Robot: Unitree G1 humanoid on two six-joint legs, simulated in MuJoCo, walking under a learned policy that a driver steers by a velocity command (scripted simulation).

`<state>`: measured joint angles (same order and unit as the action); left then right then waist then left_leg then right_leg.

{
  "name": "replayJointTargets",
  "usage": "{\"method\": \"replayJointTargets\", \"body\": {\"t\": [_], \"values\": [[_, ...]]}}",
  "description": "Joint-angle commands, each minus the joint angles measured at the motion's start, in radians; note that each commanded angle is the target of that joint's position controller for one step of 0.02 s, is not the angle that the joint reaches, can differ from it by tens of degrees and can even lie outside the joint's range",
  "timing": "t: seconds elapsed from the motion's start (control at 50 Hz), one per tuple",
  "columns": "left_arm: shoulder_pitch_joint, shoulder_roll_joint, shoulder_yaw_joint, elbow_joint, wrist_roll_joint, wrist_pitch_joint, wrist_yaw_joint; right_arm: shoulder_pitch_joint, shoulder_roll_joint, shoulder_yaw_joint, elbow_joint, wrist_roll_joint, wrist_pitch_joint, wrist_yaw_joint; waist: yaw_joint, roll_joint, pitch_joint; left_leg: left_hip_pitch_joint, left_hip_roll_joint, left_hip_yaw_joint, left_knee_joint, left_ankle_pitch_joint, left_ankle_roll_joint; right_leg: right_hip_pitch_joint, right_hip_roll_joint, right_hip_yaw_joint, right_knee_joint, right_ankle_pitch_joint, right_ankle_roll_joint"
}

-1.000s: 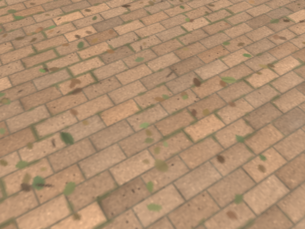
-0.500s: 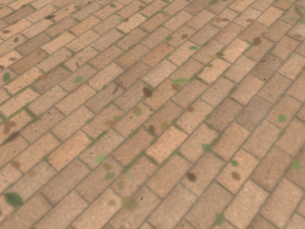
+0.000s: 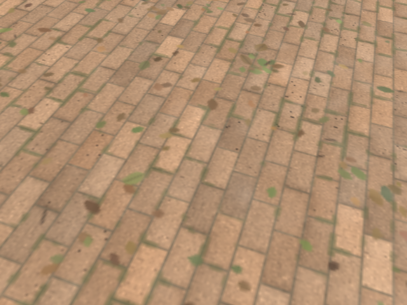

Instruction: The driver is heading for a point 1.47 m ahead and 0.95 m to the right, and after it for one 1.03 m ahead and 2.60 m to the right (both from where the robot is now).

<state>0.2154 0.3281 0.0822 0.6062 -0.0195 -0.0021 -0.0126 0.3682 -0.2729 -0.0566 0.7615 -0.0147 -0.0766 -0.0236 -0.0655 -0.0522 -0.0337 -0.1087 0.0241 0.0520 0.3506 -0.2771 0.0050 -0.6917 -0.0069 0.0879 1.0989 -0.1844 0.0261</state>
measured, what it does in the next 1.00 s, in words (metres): walks ahead, turning right: right foot, then left foot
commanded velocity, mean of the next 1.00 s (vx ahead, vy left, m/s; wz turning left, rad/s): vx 0.48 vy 0.00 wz -0.51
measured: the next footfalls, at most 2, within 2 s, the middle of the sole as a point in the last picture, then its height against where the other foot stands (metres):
right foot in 0.26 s outside the picture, level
left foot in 0.72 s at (203, 280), level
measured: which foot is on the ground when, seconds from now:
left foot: down 0.00-0.28, up 0.30-0.70, down 0.72-1.00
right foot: up 0.00-0.24, down 0.26-0.74, up 0.76-1.00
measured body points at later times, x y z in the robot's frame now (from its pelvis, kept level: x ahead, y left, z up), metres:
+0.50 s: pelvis +0.26 -0.09 +0.00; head +0.29 -0.10 +0.45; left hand +0.43 +0.15 -0.10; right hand +0.34 -0.40 -0.09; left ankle +0.38 +0.07 -0.67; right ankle +0.23 -0.16 -0.75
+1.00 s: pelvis +0.54 -0.13 +0.00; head +0.56 -0.14 +0.45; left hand +0.81 +0.01 -0.10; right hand +0.43 -0.39 -0.12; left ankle +0.58 -0.04 -0.75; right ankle +0.53 -0.30 -0.68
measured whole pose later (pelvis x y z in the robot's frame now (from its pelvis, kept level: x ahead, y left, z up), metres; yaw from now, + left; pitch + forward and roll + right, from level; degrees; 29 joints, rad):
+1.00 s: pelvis +0.54 -0.13 +0.00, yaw -30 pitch +1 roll +1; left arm 0.19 0.29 0.05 0.67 -0.01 -0.04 0.00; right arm 0.36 -0.26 -0.05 0.80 0.00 -0.09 0.02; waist -0.06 -0.04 0.03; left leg -0.15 -0.04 0.02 0.32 -0.18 0.04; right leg -0.60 -0.07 0.05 0.93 -0.23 0.00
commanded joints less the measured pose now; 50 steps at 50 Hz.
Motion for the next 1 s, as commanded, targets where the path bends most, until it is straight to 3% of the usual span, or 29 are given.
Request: {"method": "replayJointTargets", "body": {"t": [0.02, 0.12, 0.18, 0.22, 0.24, 0.26, 0.28, 0.3, 0.32, 0.34, 0.36, 0.38, 0.4, 0.46, 0.52, 0.56, 0.6, 0.66, 0.7, 0.72, 0.74, 0.76, 0.78, 0.8, 0.82, 0.84, 0.86, 0.9, 1.0], "values": [[-0.142, 0.027, 0.001, -0.107, -0.004, -0.022, -0.010, -0.009, -0.149, -0.033, -0.042, -0.002, -0.012, -0.001, -0.022, 0.175, 0.104, 0.091, 0.223, -0.139, -0.187, 0.117, 0.138, -0.185, -0.038, -0.008, -0.075, 0.083, 0.020], [-0.259, -0.013, -0.019, -0.136, -0.008, -0.031, -0.044, 0.024, -0.189, -0.041, 0.000, 0.017, -0.001, 0.002, -0.059, 0.166, 0.148, 0.115, 0.241, -0.018, -0.186, 0.219, 0.129, -0.085, -0.051, -0.100, -0.330, 0.131, -0.002], [-0.277, -0.005, -0.018, -0.148, -0.011, -0.034, -0.062, 0.031, -0.214, -0.049, 0.023, 0.034, 0.010, 0.007, -0.040, 0.166, 0.153, 0.158, 0.261, 0.036, -0.134, 0.416, 0.114, 0.006, -0.025, -0.157, -0.432, 0.049, -0.057], [-0.200, 0.041, 0.005, -0.137, -0.001, -0.030, -0.061, 0.022, -0.251, -0.060, 0.028, 0.042, 0.017, 0.001, 0.029, 0.201, 0.069, 0.177, 0.259, 0.094, 0.030, 0.878, 0.092, 0.191, 0.047, -0.212, -0.465, -0.028, -0.109], [-0.056, 0.082, 0.030, -0.101, -0.003, -0.026, -0.056, 0.011, -0.257, -0.061, 0.028, 0.045, 0.021, -0.004, 0.117, 0.191, -0.017, 0.143, 0.242, 0.128, 0.207, 1.017, 0.072, 0.391, 0.088, -0.225, -0.522, 0.014, -0.148], [0.120, 0.138, 0.062, -0.055, -0.007, -0.016, -0.037, 0.016, -0.239, -0.054, 0.017, 0.043, 0.014, -0.008, 0.204, 0.155, -0.109, -0.019, 0.209, 0.144, 0.436, 0.935, 0.039, 0.680, 0.091, -0.171, -0.555, 0.066, -0.189], [0.210, 0.230, 0.079, -0.032, -0.016, -0.006, -0.012, 0.052, -0.117, -0.016, -0.030, -0.006, 0.001, -0.001, 0.180, -0.079, -0.210, -0.406, 0.112, 0.128, 0.789, 0.121, -0.009, 1.042, -0.151, 0.216, -0.555, 0.033, -0.291], [0.205, 0.267, 0.074, -0.062, -0.010, -0.026, -0.017, 0.057, -0.097, 0.006, -0.080, 0.002, -0.037, 0.009, 0.150, -0.197, -0.413, -0.625, -0.048, -0.087, 1.043, -0.321, -0.035, 1.187, -0.354, 0.778, -0.744, -0.174, -0.469], [0.198, 0.175, 0.050, -0.048, 0.001, -0.038, -0.021, -0.076, -0.192, -0.022, -0.101, 0.042, -0.059, 0.019, 0.204, -0.078, -0.319, -0.729, 0.012, -0.171, 1.073, -0.224, -0.023, 1.127, -0.314, 0.661, -0.795, -0.179, -0.403], [0.158, 0.141, 0.039, -0.035, 0.001, -0.048, -0.020, -0.126, -0.185, -0.016, -0.122, 0.054, -0.072, 0.020, 0.179, -0.061, -0.172, -0.742, 0.046, -0.146, 1.015, -0.137, -0.006, 0.975, -0.271, 0.511, -0.800, -0.103, -0.367], [0.087, 0.122, 0.030, -0.041, -0.001, -0.052, -0.018, -0.126, -0.171, -0.014, -0.110, 0.032, -0.076, 0.012, 0.124, 0.034, -0.093, -0.683, 0.084, -0.143, 0.931, -0.073, -0.007, 0.810, -0.221, 0.403, -0.804, -0.002, -0.334], [0.034, 0.099, 0.022, -0.050, 0.007, -0.055, -0.017, -0.113, -0.178, -0.022, -0.103, 0.012, -0.069, 0.010, 0.083, 0.027, -0.049, -0.615, 0.105, -0.145, 0.860, -0.037, -0.016, 0.691, -0.187, 0.333, -0.820, 0.104, -0.323], [0.003, 0.090, 0.017, -0.059, 0.017, -0.055, -0.013, -0.096, -0.175, -0.024, -0.098, 0.007, -0.056, 0.014, 0.052, 0.009, -0.028, -0.562, 0.114, -0.146, 0.837, -0.014, -0.023, 0.609, -0.164, 0.299, -0.848, 0.154, -0.322], [0.001, 0.095, 0.019, -0.031, 0.009, -0.065, 0.001, -0.102, -0.137, -0.014, -0.099, -0.006, -0.030, 0.017, 0.031, 0.009, 0.010, -0.523, 0.101, -0.113, 0.722, 0.032, -0.068, 0.470, -0.139, 0.225, -0.881, 0.269, -0.335], [0.033, 0.117, 0.025, -0.002, 0.004, -0.060, 0.018, -0.240, -0.096, 0.004, -0.136, -0.009, -0.031, 0.021, 0.073, 0.000, 0.052, -0.489, 0.061, -0.095, 0.466, 0.239, -0.085, 0.395, -0.077, 0.152, -0.874, 0.235, -0.289], [0.073, 0.129, 0.029, 0.017, -0.004, -0.053, 0.024, -0.334, -0.077, 0.014, -0.155, -0.001, -0.038, 0.032, 0.113, -0.010, 0.055, -0.408, 0.014, -0.085, 0.302, 0.363, -0.082, 0.368, -0.056, 0.145, -0.859, 0.160, -0.258], [0.115, 0.142, 0.034, 0.038, -0.011, -0.050, 0.026, -0.381, -0.097, 0.008, -0.171, 0.017, -0.044, 0.041, 0.129, -0.021, 0.053, -0.363, -0.007, -0.106, 0.230, 0.397, -0.076, 0.394, -0.082, 0.200, -0.843, 0.094, -0.246], [0.130, 0.128, 0.033, 0.053, -0.014, -0.045, 0.030, -0.364, -0.148, -0.014, -0.173, 0.023, -0.049, 0.047, 0.106, -0.048, 0.045, -0.338, -0.003, -0.151, 0.166, 0.311, -0.043, 0.504, -0.128, 0.297, -0.748, 0.055, -0.218], [0.122, 0.111, 0.030, 0.055, -0.006, -0.036, 0.029, -0.273, -0.163, -0.029, -0.152, 0.022, -0.055, 0.045, 0.056, -0.067, 0.020, -0.226, -0.010, -0.121, 0.134, 0.234, -0.003, 0.529, -0.121, 0.312, -0.662, 0.109, -0.192], [0.135, 0.067, 0.015, 0.057, 0.002, -0.037, 0.025, -0.177, -0.187, -0.043, -0.135, 0.011, -0.060, 0.040, 0.012, -0.048, -0.049, -0.068, 0.019, -0.127, 0.122, 0.226, 0.035, 0.511, -0.067, 0.267, -0.522, 0.163, -0.161], [0.169, 0.005, -0.010, 0.044, 0.022, -0.037, 0.023, -0.036, -0.235, -0.053, -0.126, -0.005, -0.060, 0.034, -0.029, 0.075, -0.204, 0.182, 0.185, -0.301, 0.137, 0.171, 0.096, 0.401, 0.001, 0.185, -0.235, -0.011, -0.122], [0.320, -0.037, -0.023, 0.035, -0.020, -0.047, 0.022, 0.038, -0.302, -0.074, -0.071, -0.010, -0.047, 0.046, 0.039, 0.443, -0.294, 0.433, 0.367, -0.802, -0.007, -0.118, 0.258, 0.062, 0.126, 0.080, 0.085, -0.397, -0.057], [0.293, 0.066, -0.008, 0.064, -0.027, -0.048, 0.026, 0.021, -0.198, -0.052, -0.088, 0.017, -0.045, 0.054, 0.008, 0.301, -0.217, 0.397, 0.361, -0.872, -0.063, -0.331, 0.240, -0.049, 0.062, 0.126, 0.201, -0.372, -0.046], [0.169, 0.112, 0.005, 0.049, -0.022, -0.046, 0.025, -0.029, -0.148, -0.038, -0.094, 0.020, -0.039, 0.050, -0.015, 0.197, -0.094, 0.284, 0.323, -0.707, -0.070, -0.287, 0.203, -0.078, 0.031, 0.105, 0.219, -0.280, -0.044], [0.097, 0.106, 0.003, 0.031, -0.008, -0.046, 0.028, -0.080, -0.138, -0.031, -0.101, 0.008, -0.034, 0.048, 0.000, 0.122, -0.034, 0.174, 0.282, -0.588, -0.075, -0.153, 0.188, -0.051, -0.001, 0.068, 0.195, -0.217, -0.043], [0.049, 0.091, 0.003, 0.016, 0.005, -0.051, 0.026, -0.106, -0.121, -0.025, -0.092, 0.003, -0.030, 0.047, 0.012, 0.109, 0.020, 0.088, 0.249, -0.505, -0.091, -0.032, 0.195, -0.042, -0.028, 0.061, 0.138, -0.174, -0.044], [0.050, 0.072, 0.002, 0.013, 0.004, -0.053, 0.021, -0.116, -0.107, -0.018, -0.088, -0.003, -0.033, 0.043, 0.038, 0.134, 0.028, 0.035, 0.220, -0.442, -0.111, 0.044, 0.190, 0.005, -0.056, 0.053, 0.093, -0.144, -0.047], [0.069, 0.036, -0.006, 0.024, 0.003, -0.051, 0.014, -0.110, -0.096, -0.015, -0.070, 0.008, -0.038, 0.042, 0.055, 0.163, 0.022, 0.003, 0.196, -0.372, -0.144, 0.129, 0.204, 0.044, -0.071, 0.017, 0.018, -0.132, -0.042], [-0.067, -0.012, -0.033, -0.006, 0.015, -0.060, 0.003, -0.076, -0.162, -0.031, -0.030, 0.024, -0.031, 0.035, 0.024, 0.127, 0.056, -0.016, 0.191, -0.243, -0.207, 0.236, 0.220, 0.046, -0.089, -0.031, -0.286, 0.049, -0.022]]}}
Velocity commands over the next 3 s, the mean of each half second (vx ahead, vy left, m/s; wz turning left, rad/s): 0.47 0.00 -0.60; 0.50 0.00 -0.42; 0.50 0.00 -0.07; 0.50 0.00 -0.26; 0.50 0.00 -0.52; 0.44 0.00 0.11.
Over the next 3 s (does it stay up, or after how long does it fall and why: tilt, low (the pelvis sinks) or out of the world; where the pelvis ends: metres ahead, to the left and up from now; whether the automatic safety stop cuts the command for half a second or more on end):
stays up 1.36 -0.86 -0.01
